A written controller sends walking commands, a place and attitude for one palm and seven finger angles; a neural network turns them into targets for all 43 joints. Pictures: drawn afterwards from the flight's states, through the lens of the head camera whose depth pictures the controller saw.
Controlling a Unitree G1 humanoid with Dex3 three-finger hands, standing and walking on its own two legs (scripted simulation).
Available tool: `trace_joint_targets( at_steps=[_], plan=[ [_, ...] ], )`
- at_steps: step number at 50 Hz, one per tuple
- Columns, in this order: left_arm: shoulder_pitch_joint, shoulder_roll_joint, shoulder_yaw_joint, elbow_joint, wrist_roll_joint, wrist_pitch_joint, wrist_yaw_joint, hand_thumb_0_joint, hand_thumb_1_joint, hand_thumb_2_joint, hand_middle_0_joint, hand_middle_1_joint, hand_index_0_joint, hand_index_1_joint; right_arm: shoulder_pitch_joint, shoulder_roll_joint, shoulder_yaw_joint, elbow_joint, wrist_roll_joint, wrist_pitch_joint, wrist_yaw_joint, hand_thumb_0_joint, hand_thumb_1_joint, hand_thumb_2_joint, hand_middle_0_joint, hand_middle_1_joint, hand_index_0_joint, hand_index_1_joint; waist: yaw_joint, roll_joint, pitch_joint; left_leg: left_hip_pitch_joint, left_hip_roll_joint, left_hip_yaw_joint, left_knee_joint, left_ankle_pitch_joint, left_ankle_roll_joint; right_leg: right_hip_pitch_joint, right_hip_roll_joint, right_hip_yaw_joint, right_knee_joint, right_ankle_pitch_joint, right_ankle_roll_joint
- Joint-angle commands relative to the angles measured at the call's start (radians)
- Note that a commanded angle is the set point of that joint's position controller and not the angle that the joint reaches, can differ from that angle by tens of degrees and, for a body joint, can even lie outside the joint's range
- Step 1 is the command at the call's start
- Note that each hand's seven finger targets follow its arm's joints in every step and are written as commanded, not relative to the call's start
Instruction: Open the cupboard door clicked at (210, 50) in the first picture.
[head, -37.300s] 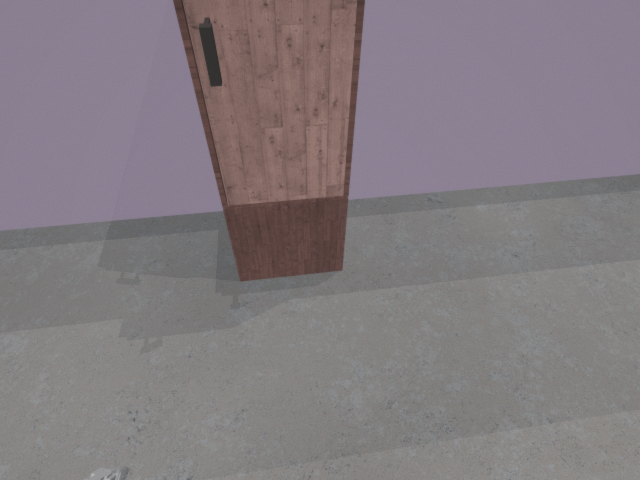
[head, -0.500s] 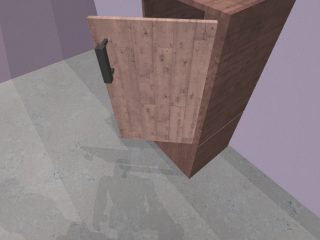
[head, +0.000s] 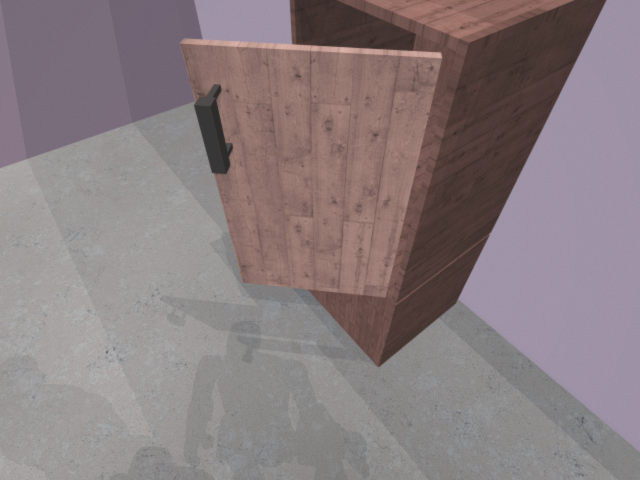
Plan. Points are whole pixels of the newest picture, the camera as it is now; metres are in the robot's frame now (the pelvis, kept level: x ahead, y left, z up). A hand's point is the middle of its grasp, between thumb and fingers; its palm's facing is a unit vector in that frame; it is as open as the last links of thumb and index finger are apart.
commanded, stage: look again from close up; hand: left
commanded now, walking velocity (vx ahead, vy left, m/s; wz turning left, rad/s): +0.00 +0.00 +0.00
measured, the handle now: (218, 129) +0.58 +0.20 +0.13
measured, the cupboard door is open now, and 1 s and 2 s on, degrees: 45 45 45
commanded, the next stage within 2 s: come to a stop and stand still in 0.54 s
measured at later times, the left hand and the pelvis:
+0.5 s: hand out of the picture +0.03 +0.20 -0.17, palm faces +0.02 -0.97 -0.24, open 7.3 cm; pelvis +0.00 +0.00 +0.00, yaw +0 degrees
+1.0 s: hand out of the picture -0.01 +0.21 -0.17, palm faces +0.02 -0.98 -0.21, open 7.3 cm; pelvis -0.04 +0.03 +0.00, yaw +1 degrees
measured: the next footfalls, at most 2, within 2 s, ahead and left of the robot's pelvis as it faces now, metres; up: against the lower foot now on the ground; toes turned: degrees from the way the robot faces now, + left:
none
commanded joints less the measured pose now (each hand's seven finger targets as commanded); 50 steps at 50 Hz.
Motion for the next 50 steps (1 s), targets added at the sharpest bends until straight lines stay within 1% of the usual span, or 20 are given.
trace_joint_targets(
  at_steps=[1, 5, 7, 11, 16, 22, 30, 33, 34, 35, 36, 37, 38, 39, 40, 42, 44, 45, 47, 50],
  plan=[
    [0.037, 0.143, 0.028, -0.038, 0.004, -0.017, 0.005, 0.000, 0.900, 0.900, -0.200, -0.300, -0.200, -0.300, 0.051, -0.119, -0.020, -0.026, 0.004, -0.012, -0.003, 0.000, -0.900, -0.900, 0.200, 0.300, 0.200, 0.300, -0.002, -0.005, 0.005, -0.003, 0.073, -0.068, -0.053, 0.198, 0.049, -0.006, -0.121, 0.122, -0.091, 0.352, -0.016],
    [0.037, 0.145, 0.029, -0.037, 0.003, -0.018, 0.004, 0.000, 0.900, 0.900, -0.200, -0.300, -0.200, -0.300, 0.045, -0.118, -0.019, -0.024, 0.004, -0.011, -0.003, 0.000, -0.900, -0.900, 0.200, 0.300, 0.200, 0.300, -0.002, -0.017, -0.003, 0.004, 0.073, -0.069, -0.055, 0.198, 0.049, 0.003, -0.122, 0.121, -0.096, 0.363, -0.016],
    [0.036, 0.155, 0.029, -0.038, 0.002, -0.018, 0.004, 0.000, 0.900, 0.900, -0.200, -0.300, -0.200, -0.300, 0.041, -0.128, -0.020, -0.023, 0.003, -0.012, -0.003, 0.000, -0.900, -0.900, 0.200, 0.300, 0.200, 0.300, -0.001, 0.004, -0.012, 0.010, 0.074, -0.070, -0.053, 0.207, 0.048, 0.005, -0.125, 0.125, -0.094, 0.369, -0.018],
    [0.033, 0.157, 0.029, -0.035, 0.002, -0.019, 0.004, 0.000, 0.900, 0.900, -0.200, -0.300, -0.200, -0.300, 0.040, -0.133, -0.019, -0.020, 0.004, -0.012, -0.003, 0.000, -0.900, -0.900, 0.200, 0.300, 0.200, 0.300, 0.000, -0.003, -0.019, 0.010, 0.074, -0.070, -0.054, 0.220, 0.046, 0.020, -0.126, 0.122, -0.095, 0.394, -0.016],
    [0.027, 0.162, 0.029, -0.034, 0.002, -0.018, 0.003, 0.000, 0.900, 0.900, -0.200, -0.300, -0.200, -0.300, 0.040, -0.136, -0.017, -0.015, 0.004, -0.011, -0.004, 0.000, -0.900, -0.900, 0.200, 0.300, 0.200, 0.300, 0.000, -0.009, -0.007, 0.005, 0.077, -0.072, -0.065, 0.213, 0.045, 0.019, -0.127, 0.117, -0.105, 0.375, -0.015],
    [0.022, 0.163, 0.028, -0.034, 0.001, -0.017, 0.003, 0.000, 0.900, 0.900, -0.200, -0.300, -0.200, -0.300, 0.038, -0.136, -0.017, -0.009, 0.003, -0.013, -0.003, 0.000, -0.900, -0.900, 0.200, 0.300, 0.200, 0.300, 0.003, 0.017, -0.007, 0.010, 0.078, -0.077, -0.077, 0.214, 0.046, 0.015, -0.127, 0.115, -0.112, 0.346, -0.014],
    [0.015, 0.158, 0.026, -0.033, 0.002, -0.016, 0.003, 0.000, 0.900, 0.900, -0.200, -0.300, -0.200, -0.300, 0.041, -0.131, -0.015, -0.004, 0.003, -0.013, -0.002, 0.000, -0.900, -0.900, 0.200, 0.300, 0.200, 0.300, 0.003, -0.009, 0.008, 0.006, 0.081, -0.083, -0.094, 0.207, 0.048, 0.007, -0.120, 0.110, -0.120, 0.320, -0.011],
    [0.013, 0.162, 0.027, -0.034, 0.001, -0.017, 0.003, 0.000, 0.900, 0.900, -0.200, -0.300, -0.200, -0.300, 0.043, -0.137, -0.016, -0.005, 0.002, -0.013, -0.002, 0.000, -0.900, -0.900, 0.200, 0.300, 0.200, 0.300, 0.002, 0.001, -0.006, 0.005, 0.079, -0.086, -0.094, 0.197, 0.046, 0.012, -0.123, 0.117, -0.123, 0.308, -0.013],
    [0.136, 0.111, 0.017, 0.014, 0.005, -0.027, 0.049, 0.000, 0.900, 0.900, -0.200, -0.300, -0.200, -0.300, -0.030, -0.133, -0.024, -0.072, 0.014, -0.013, 0.006, 0.000, -0.900, -0.900, 0.200, 0.300, 0.200, 0.300, 0.029, 0.015, 0.010, -0.077, 0.087, -0.010, 0.155, 0.242, 0.018, 0.022, -0.200, 0.164, -0.102, 0.755, 0.046],
    [0.124, 0.160, 0.018, 0.002, 0.004, -0.039, 0.045, 0.000, 0.900, 0.900, -0.200, -0.300, -0.200, -0.300, -0.013, -0.093, -0.009, -0.111, 0.015, -0.002, 0.012, 0.000, -0.900, -0.900, 0.200, 0.300, 0.200, 0.300, -0.008, 0.004, -0.015, -0.122, 0.039, -0.024, 0.143, 0.136, 0.014, 0.091, -0.244, 0.169, -0.067, 0.983, 0.013],
    [0.120, 0.150, 0.017, -0.028, 0.005, -0.040, 0.040, 0.000, 0.900, 0.900, -0.200, -0.300, -0.200, -0.300, 0.082, -0.056, -0.012, -0.103, 0.010, -0.008, 0.012, 0.000, -0.900, -0.900, 0.200, 0.300, 0.200, 0.300, -0.033, -0.048, -0.156, -0.092, 0.023, -0.041, 0.085, 0.063, 0.026, 0.171, -0.236, 0.161, -0.001, 1.038, -0.017],
    [0.093, 0.131, 0.010, -0.038, -0.002, -0.035, 0.036, 0.000, 0.900, 0.900, -0.200, -0.300, -0.200, -0.300, 0.101, -0.070, -0.016, -0.098, 0.008, -0.010, 0.007, 0.000, -0.900, -0.900, 0.200, 0.300, 0.200, 0.300, -0.037, -0.079, -0.199, -0.060, 0.022, -0.053, 0.059, 0.142, 0.032, 0.190, -0.206, 0.116, 0.027, 0.984, -0.023],
    [0.085, 0.121, 0.008, -0.048, -0.004, -0.031, 0.032, 0.000, 0.900, 0.900, -0.200, -0.300, -0.200, -0.300, 0.103, -0.087, -0.021, -0.095, 0.010, -0.006, 0.004, 0.000, -0.900, -0.900, 0.200, 0.300, 0.200, 0.300, -0.031, -0.082, -0.184, -0.033, 0.040, -0.065, 0.050, 0.197, 0.037, 0.149, -0.179, 0.106, 0.021, 0.827, -0.015],
    [0.079, 0.112, 0.006, -0.053, -0.004, -0.028, 0.029, 0.000, 0.900, 0.900, -0.200, -0.300, -0.200, -0.300, 0.098, -0.094, -0.022, -0.096, 0.009, -0.004, 0.001, 0.000, -0.900, -0.900, 0.200, 0.300, 0.200, 0.300, -0.028, -0.062, -0.144, -0.027, 0.049, -0.068, 0.046, 0.219, 0.037, 0.102, -0.163, 0.106, -0.001, 0.709, -0.010],
    [0.066, 0.112, 0.005, -0.056, -0.001, -0.020, 0.028, 0.000, 0.900, 0.900, -0.200, -0.300, -0.200, -0.300, 0.101, -0.088, -0.022, -0.096, 0.005, -0.005, 0.001, 0.000, -0.900, -0.900, 0.200, 0.300, 0.200, 0.300, -0.026, 0.010, -0.094, -0.024, 0.061, -0.068, 0.034, 0.286, 0.036, 0.059, -0.146, 0.094, -0.003, 0.614, -0.012],
    [0.056, 0.102, 0.004, -0.060, 0.002, -0.007, 0.022, 0.000, 0.900, 0.900, -0.200, -0.300, -0.200, -0.300, 0.072, -0.093, -0.019, -0.106, 0.004, 0.002, 0.002, 0.000, -0.900, -0.900, 0.200, 0.300, 0.200, 0.300, -0.017, -0.002, 0.020, -0.079, 0.069, -0.091, -0.006, 0.208, 0.043, -0.016, -0.122, 0.093, -0.045, 0.338, -0.003],
    [0.054, 0.096, 0.000, -0.064, 0.003, 0.000, 0.016, 0.000, 0.900, 0.900, -0.200, -0.300, -0.200, -0.300, 0.063, -0.093, -0.019, -0.115, 0.002, 0.004, 0.007, 0.000, -0.900, -0.900, 0.200, 0.300, 0.200, 0.300, -0.013, -0.018, 0.080, -0.115, 0.059, -0.108, -0.051, 0.062, 0.050, -0.069, -0.108, 0.108, -0.097, 0.098, 0.003],
    [0.059, 0.094, -0.001, -0.064, 0.004, 0.002, 0.015, 0.000, 0.900, 0.900, -0.200, -0.300, -0.200, -0.300, 0.064, -0.090, -0.018, -0.111, 0.001, 0.005, 0.010, 0.000, -0.900, -0.900, 0.200, 0.300, 0.200, 0.300, -0.010, 0.009, 0.095, -0.123, 0.060, -0.114, -0.068, 0.029, 0.053, -0.082, -0.103, 0.107, -0.115, 0.038, 0.004],
    [0.065, 0.099, 0.002, -0.073, 0.005, 0.006, 0.011, 0.000, 0.900, 0.900, -0.200, -0.300, -0.200, -0.300, 0.074, -0.098, -0.022, -0.114, -0.002, 0.006, 0.013, 0.000, -0.900, -0.900, 0.200, 0.300, 0.200, 0.300, -0.014, 0.007, 0.105, -0.151, 0.050, -0.128, -0.093, -0.077, 0.055, -0.100, -0.095, 0.109, -0.126, -0.056, 0.006],
    [0.088, 0.091, 0.004, -0.077, 0.008, 0.007, 0.009, 0.000, 0.900, 0.900, -0.200, -0.300, -0.200, -0.300, 0.086, -0.101, -0.025, -0.111, -0.002, 0.002, 0.013, 0.000, -0.900, -0.900, 0.200, 0.300, 0.200, 0.300, -0.008, 0.021, 0.087, -0.167, 0.058, -0.143, -0.121, -0.117, 0.064, -0.084, -0.091, 0.092, -0.117, -0.035, 0.008]
  ],
)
